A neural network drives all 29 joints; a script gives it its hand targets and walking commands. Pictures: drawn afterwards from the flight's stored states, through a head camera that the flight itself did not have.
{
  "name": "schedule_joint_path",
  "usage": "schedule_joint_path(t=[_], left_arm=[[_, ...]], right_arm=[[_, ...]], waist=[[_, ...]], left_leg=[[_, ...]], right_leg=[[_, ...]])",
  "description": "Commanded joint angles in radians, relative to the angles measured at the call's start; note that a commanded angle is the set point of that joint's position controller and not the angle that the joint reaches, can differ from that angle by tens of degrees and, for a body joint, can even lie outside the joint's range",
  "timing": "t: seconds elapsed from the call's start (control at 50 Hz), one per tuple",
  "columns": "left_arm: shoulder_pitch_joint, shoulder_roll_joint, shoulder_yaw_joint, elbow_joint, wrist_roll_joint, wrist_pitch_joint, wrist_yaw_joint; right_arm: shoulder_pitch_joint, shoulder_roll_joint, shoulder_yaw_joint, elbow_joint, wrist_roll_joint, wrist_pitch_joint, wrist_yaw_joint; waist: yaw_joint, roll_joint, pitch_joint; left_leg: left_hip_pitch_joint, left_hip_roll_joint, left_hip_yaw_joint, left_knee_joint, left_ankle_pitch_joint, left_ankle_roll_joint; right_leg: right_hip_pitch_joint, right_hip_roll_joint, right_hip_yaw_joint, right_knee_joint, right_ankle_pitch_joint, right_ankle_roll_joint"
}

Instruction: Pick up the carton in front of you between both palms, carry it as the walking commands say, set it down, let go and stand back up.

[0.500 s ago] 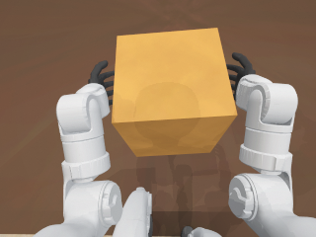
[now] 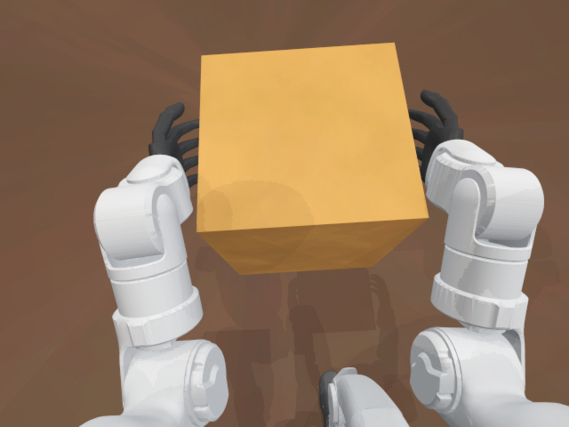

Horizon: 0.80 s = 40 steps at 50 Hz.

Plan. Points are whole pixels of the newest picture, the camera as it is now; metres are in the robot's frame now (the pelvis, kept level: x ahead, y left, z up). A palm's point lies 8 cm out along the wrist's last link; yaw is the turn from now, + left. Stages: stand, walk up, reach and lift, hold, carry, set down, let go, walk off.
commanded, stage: carry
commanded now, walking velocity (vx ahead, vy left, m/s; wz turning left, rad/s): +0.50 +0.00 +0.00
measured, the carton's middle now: (302, 180) +0.41 -0.03 +0.08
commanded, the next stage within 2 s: none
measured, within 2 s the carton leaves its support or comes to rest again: neither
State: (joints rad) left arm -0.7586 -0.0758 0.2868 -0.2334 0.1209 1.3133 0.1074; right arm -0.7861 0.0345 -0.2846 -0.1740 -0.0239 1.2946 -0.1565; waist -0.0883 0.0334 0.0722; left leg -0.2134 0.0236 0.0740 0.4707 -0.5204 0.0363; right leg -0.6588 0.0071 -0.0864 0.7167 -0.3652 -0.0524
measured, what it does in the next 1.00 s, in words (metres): climbs: right foot 0.03 m higher, then left foot 0.04 m higher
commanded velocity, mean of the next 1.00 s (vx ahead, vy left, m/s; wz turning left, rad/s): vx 0.50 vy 0.00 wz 0.00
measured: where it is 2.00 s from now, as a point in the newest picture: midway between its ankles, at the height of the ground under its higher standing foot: (259, 117)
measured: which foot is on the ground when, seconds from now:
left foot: down 0.00-0.04, up 0.06-0.38, down 0.40-0.80, up 0.82-1.00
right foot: up 0.00-0.00, down 0.02-0.42, up 0.44-0.76, down 0.78-1.00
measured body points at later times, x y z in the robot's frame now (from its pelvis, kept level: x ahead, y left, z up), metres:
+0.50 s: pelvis +0.31 +0.02 +0.04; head +0.35 +0.01 +0.49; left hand +0.70 +0.17 +0.19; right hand +0.70 -0.13 +0.18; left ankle +0.38 +0.10 -0.66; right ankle +0.18 -0.10 -0.58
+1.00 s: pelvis +0.61 -0.01 +0.10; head +0.66 -0.01 +0.55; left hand +0.97 +0.19 +0.24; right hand +1.02 -0.11 +0.25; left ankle +0.61 +0.10 -0.52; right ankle +0.61 -0.09 -0.63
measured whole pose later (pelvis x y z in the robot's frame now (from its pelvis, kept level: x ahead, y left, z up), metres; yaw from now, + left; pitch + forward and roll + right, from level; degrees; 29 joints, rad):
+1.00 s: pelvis +0.61 -0.01 +0.10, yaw +2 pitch +5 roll +0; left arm -0.78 0.00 0.24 0.02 0.03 1.36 0.16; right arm -0.84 0.00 -0.30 0.06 -0.08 1.37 -0.12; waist 0.12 -0.01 0.02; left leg -0.73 0.00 0.02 1.30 -0.47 0.05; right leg -0.35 0.01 -0.10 0.54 -0.44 -0.05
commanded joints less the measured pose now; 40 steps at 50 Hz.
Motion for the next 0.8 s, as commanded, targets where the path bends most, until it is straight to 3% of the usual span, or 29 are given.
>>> schedule_joint_path(t=[0.0, 0.02, 0.04, 0.06, 0.08, 0.1, 0.12, 0.16, 0.22, 0.26, 0.3, 0.32, 0.34, 0.36, 0.38, 0.4, 0.42, 0.44, 0.46, 0.48, 0.52, 0.54, 0.6, 0.64, 0.7, 0.72, 0.74, 0.76, 0.78], left_arm=[[-0.636, -0.772, -0.674, 0.132, -0.338, -0.004, -0.167], [-0.616, -0.781, -0.672, 0.176, -0.345, -0.003, -0.178], [-0.627, -0.801, -0.669, 0.215, -0.356, -0.005, -0.189], [-0.662, -0.835, -0.673, 0.203, -0.385, -0.002, -0.197], [-0.698, -0.889, -0.692, 0.193, -0.425, -0.002, -0.207], [-0.766, -0.939, -0.708, 0.162, -0.471, -0.006, -0.214], [-0.832, -0.983, -0.729, 0.126, -0.519, -0.009, -0.221], [-0.939, -1.040, -0.746, 0.063, -0.595, -0.015, -0.228], [-1.002, -1.039, -0.731, 0.011, -0.648, -0.008, -0.228], [-0.976, -1.017, -0.712, 0.035, -0.644, 0.002, -0.225], [-0.919, -0.995, -0.695, 0.089, -0.625, 0.011, -0.225], [-0.903, -0.989, -0.688, 0.117, -0.614, 0.015, -0.226], [-0.882, -0.986, -0.682, 0.149, -0.603, 0.017, -0.227], [-0.870, -0.988, -0.675, 0.180, -0.595, 0.019, -0.229], [-0.855, -0.990, -0.668, 0.207, -0.579, 0.019, -0.231], [-0.856, -0.994, -0.657, 0.223, -0.566, 0.020, -0.235], [-0.862, -0.992, -0.654, 0.230, -0.550, 0.021, -0.240], [-0.877, -1.010, -0.650, 0.242, -0.532, 0.015, -0.238], [-0.850, -0.997, -0.630, 0.240, -0.512, 0.010, -0.232], [-0.831, -0.996, -0.619, 0.237, -0.492, 0.004, -0.222], [-0.808, -0.983, -0.592, 0.206, -0.451, -0.007, -0.197], [-0.803, -0.972, -0.588, 0.185, -0.434, -0.012, -0.183], [-0.788, -0.918, -0.582, 0.123, -0.390, -0.022, -0.145], [-0.785, -0.869, -0.584, 0.090, -0.365, -0.018, -0.130], [-0.748, -0.819, -0.597, 0.116, -0.341, -0.003, -0.127], [-0.737, -0.812, -0.602, 0.137, -0.338, 0.002, -0.131], [-0.717, -0.815, -0.605, 0.174, -0.339, 0.004, -0.138], [-0.702, -0.817, -0.604, 0.216, -0.350, 0.006, -0.146], [-0.676, -0.819, -0.605, 0.249, -0.356, 0.004, -0.157]], right_arm=[[-0.707, 0.943, 0.755, 0.071, 0.458, 0.029, 0.297], [-0.710, 0.943, 0.739, 0.090, 0.442, 0.036, 0.300], [-0.733, 0.958, 0.717, 0.121, 0.430, 0.041, 0.304], [-0.759, 0.979, 0.701, 0.158, 0.422, 0.039, 0.302], [-0.747, 0.982, 0.677, 0.175, 0.404, 0.035, 0.298], [-0.743, 0.999, 0.658, 0.186, 0.388, 0.031, 0.291], [-0.737, 1.005, 0.639, 0.181, 0.374, 0.026, 0.280], [-0.754, 0.997, 0.608, 0.149, 0.342, 0.017, 0.250], [-0.771, 0.947, 0.581, 0.093, 0.297, 0.012, 0.205], [-0.755, 0.907, 0.572, 0.092, 0.269, 0.019, 0.185], [-0.728, 0.884, 0.570, 0.119, 0.251, 0.026, 0.177], [-0.711, 0.880, 0.571, 0.138, 0.245, 0.029, 0.178], [-0.704, 0.881, 0.574, 0.157, 0.244, 0.031, 0.181], [-0.687, 0.892, 0.575, 0.186, 0.247, 0.030, 0.188], [-0.660, 0.895, 0.573, 0.218, 0.259, 0.028, 0.195], [-0.654, 0.899, 0.576, 0.230, 0.267, 0.021, 0.204], [-0.670, 0.934, 0.591, 0.238, 0.279, 0.010, 0.214], [-0.714, 0.964, 0.612, 0.190, 0.312, 0.009, 0.223], [-0.763, 1.011, 0.650, 0.151, 0.353, 0.008, 0.235], [-0.815, 1.052, 0.680, 0.107, 0.400, 0.004, 0.245], [-0.916, 1.107, 0.719, 0.012, 0.483, -0.001, 0.259], [-0.943, 1.116, 0.728, -0.023, 0.509, -0.004, 0.262], [-0.964, 1.094, 0.727, -0.073, 0.539, -0.001, 0.267], [-0.943, 1.061, 0.722, -0.074, 0.542, 0.008, 0.267], [-0.870, 1.021, 0.715, 0.008, 0.514, 0.022, 0.271], [-0.848, 1.011, 0.713, 0.041, 0.502, 0.026, 0.273], [-0.833, 1.005, 0.709, 0.074, 0.493, 0.030, 0.275], [-0.813, 1.001, 0.699, 0.109, 0.478, 0.036, 0.277], [-0.813, 1.003, 0.688, 0.130, 0.470, 0.043, 0.283]], waist=[[0.138, 0.054, -0.683], [0.179, -0.151, -0.794], [0.206, -0.362, -0.751], [0.192, -0.279, -0.673], [0.202, -0.156, -0.619], [0.196, -0.073, -0.592], [0.181, -0.057, -0.586], [0.163, -0.086, -0.601], [0.160, -0.120, -0.580], [0.163, -0.136, -0.554], [0.162, -0.174, -0.536], [0.147, -0.193, -0.533], [0.117, -0.197, -0.549], [0.059, -0.155, -0.596], [0.007, -0.098, -0.692], [-0.025, 0.105, -0.820], [-0.036, 0.321, -0.804], [-0.013, 0.200, -0.728], [-0.015, 0.063, -0.670], [-0.009, -0.008, -0.644], [0.016, 0.008, -0.648], [0.017, 0.034, -0.647], [0.014, 0.054, -0.634], [0.008, 0.071, -0.605], [0.024, 0.120, -0.579], [0.052, 0.118, -0.598], [0.110, 0.069, -0.640], [0.162, 0.009, -0.723], [0.193, -0.200, -0.863]], left_leg=[[0.015, 0.127, 0.013, 0.247, 0.771, 0.061], [-0.212, 0.055, 0.012, 0.524, 0.458, -0.007], [-0.490, -0.105, -0.023, 0.747, -0.009, -0.020], [-0.610, -0.059, -0.104, 0.935, -0.042, 0.000], [-0.664, -0.035, -0.111, 0.995, -0.014, 0.009], [-0.687, -0.014, -0.110, 0.987, 0.006, 0.016], [-0.695, 0.000, -0.119, 0.945, 0.039, 0.016], [-0.666, -0.001, -0.096, 0.872, 0.069, 0.014], [-0.679, 0.006, -0.049, 0.759, 0.077, 0.009], [-0.609, 0.021, -0.030, 0.584, 0.107, 0.005], [-0.451, -0.010, 0.023, 0.387, 0.142, 0.007], [-0.357, -0.045, 0.074, 0.314, 0.138, 0.012], [-0.230, -0.092, 0.134, 0.259, 0.135, 0.023], [-0.015, -0.140, 0.187, 0.166, 0.214, 0.042], [0.269, -0.109, 0.118, 0.139, 0.233, 0.073], [0.532, 0.187, -0.398, 0.043, -0.019, 0.197], [0.601, 0.305, -0.793, -0.117, 0.162, 0.302], [0.574, 0.314, -0.742, -0.067, 0.331, 0.311], [0.512, 0.294, -0.633, 0.005, 0.532, 0.299], [0.469, 0.271, -0.540, 0.029, 0.620, 0.256], [0.436, 0.230, -0.436, 0.009, 0.515, 0.193], [0.430, 0.224, -0.417, -0.005, 0.476, 0.187], [0.411, 0.230, -0.364, -0.039, 0.445, 0.221], [0.345, 0.218, -0.285, -0.069, 0.457, 0.210], [0.217, 0.192, -0.156, -0.063, 0.554, 0.162], [0.175, 0.188, -0.118, -0.003, 0.673, 0.145], [0.103, 0.159, -0.035, 0.143, 0.831, 0.112], [-0.030, 0.128, 0.015, 0.318, 0.821, 0.058], [-0.281, 0.056, -0.001, 0.597, 0.465, -0.012]], right_leg=[[0.705, 0.056, -0.079, -0.151, 0.116, -0.049], [0.928, -0.240, 0.409, -0.215, -0.078, -0.171], [1.016, -0.350, 0.771, -0.356, 0.084, -0.284], [1.015, -0.364, 0.721, -0.305, 0.220, -0.290], [0.961, -0.335, 0.615, -0.250, 0.420, -0.277], [0.924, -0.310, 0.538, -0.230, 0.507, -0.241], [0.899, -0.283, 0.487, -0.243, 0.473, -0.201], [0.879, -0.263, 0.424, -0.276, 0.357, -0.164], [0.850, -0.264, 0.363, -0.326, 0.308, -0.188], [0.792, -0.251, 0.289, -0.352, 0.329, -0.182], [0.710, -0.227, 0.199, -0.361, 0.396, -0.154], [0.678, -0.220, 0.160, -0.345, 0.457, -0.138], [0.644, -0.217, 0.118, -0.279, 0.610, -0.120], [0.582, -0.194, 0.045, -0.135, 0.777, -0.084], [0.456, -0.159, -0.004, 0.051, 0.744, -0.032], [0.197, -0.093, 0.007, 0.328, 0.378, 0.038], [-0.041, 0.080, 0.055, 0.555, -0.163, 0.062], [-0.146, 0.034, 0.132, 0.727, -0.160, 0.042], [-0.200, 0.006, 0.130, 0.782, -0.139, 0.027], [-0.218, -0.017, 0.126, 0.758, -0.131, 0.018], [-0.201, -0.036, 0.125, 0.659, -0.097, 0.007], [-0.197, -0.032, 0.110, 0.627, -0.097, 0.006], [-0.216, -0.038, 0.067, 0.504, -0.124, 0.009], [-0.137, -0.052, 0.045, 0.310, -0.071, 0.010], [0.114, 0.007, -0.047, 0.044, -0.010, 0.004], [0.253, 0.052, -0.108, -0.014, 0.001, -0.007], [0.478, 0.100, -0.172, -0.112, 0.070, -0.025], [0.754, 0.060, -0.101, -0.121, 0.083, -0.056], [1.009, -0.256, 0.437, -0.201, -0.125, -0.193]])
